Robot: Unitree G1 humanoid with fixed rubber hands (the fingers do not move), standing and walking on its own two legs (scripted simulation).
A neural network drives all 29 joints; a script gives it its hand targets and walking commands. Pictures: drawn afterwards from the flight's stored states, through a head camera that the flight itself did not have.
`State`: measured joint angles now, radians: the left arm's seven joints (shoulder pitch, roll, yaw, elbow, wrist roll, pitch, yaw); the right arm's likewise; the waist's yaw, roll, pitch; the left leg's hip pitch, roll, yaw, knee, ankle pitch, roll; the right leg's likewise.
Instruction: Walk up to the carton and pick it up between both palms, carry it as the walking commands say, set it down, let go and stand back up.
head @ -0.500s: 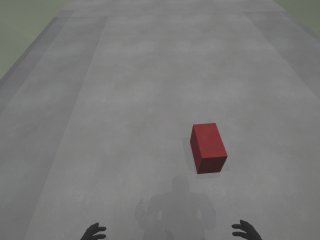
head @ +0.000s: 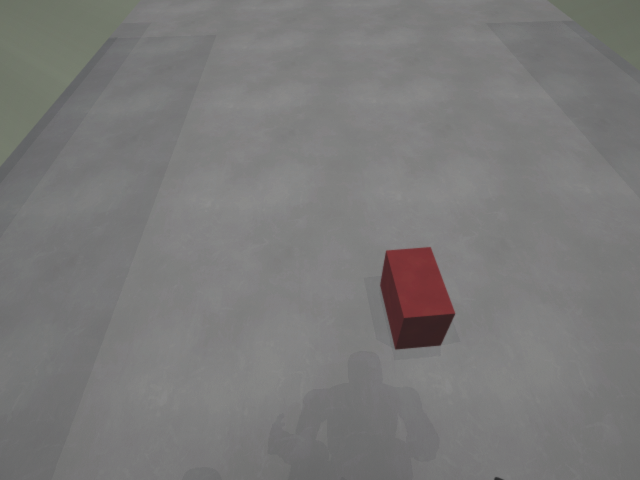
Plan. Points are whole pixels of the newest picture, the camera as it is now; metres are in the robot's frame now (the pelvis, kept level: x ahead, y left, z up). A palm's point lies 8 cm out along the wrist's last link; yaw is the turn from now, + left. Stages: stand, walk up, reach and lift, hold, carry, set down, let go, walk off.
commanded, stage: stand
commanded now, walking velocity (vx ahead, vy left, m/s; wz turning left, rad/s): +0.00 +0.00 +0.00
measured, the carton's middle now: (413, 297) +0.80 -0.30 -0.66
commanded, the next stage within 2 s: walk up in 1.86 s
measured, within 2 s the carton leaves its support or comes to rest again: neither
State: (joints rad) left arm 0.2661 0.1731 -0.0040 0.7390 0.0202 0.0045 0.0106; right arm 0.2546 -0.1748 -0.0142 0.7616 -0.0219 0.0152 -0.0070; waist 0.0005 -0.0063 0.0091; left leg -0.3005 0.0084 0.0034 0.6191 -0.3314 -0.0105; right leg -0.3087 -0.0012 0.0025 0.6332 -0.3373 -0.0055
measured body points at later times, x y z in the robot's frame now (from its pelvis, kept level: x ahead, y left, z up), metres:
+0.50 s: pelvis +0.01 +0.00 +0.01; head +0.03 +0.00 +0.46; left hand +0.07 +0.23 -0.14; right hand +0.05 -0.24 -0.14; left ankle +0.00 +0.13 -0.73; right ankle +0.00 -0.12 -0.73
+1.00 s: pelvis +0.01 +0.00 +0.01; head +0.02 +0.00 +0.46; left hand +0.01 +0.21 -0.15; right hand +0.00 -0.21 -0.15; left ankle +0.00 +0.13 -0.73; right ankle +0.00 -0.12 -0.73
